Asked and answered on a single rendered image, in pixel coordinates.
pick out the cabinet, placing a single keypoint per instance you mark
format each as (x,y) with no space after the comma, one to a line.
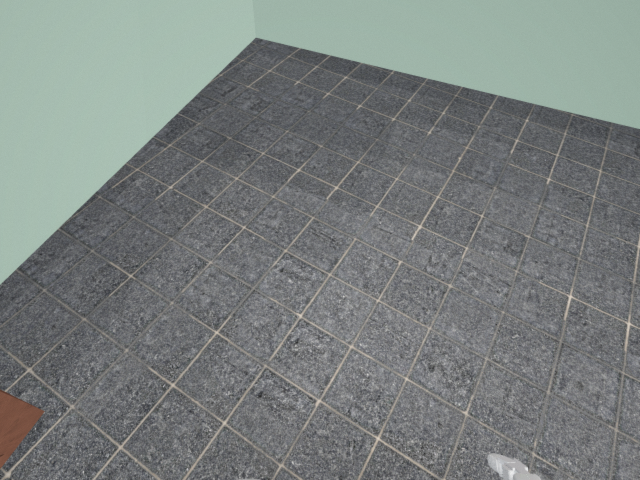
(17,418)

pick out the right robot hand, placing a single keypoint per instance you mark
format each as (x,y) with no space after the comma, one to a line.
(510,469)

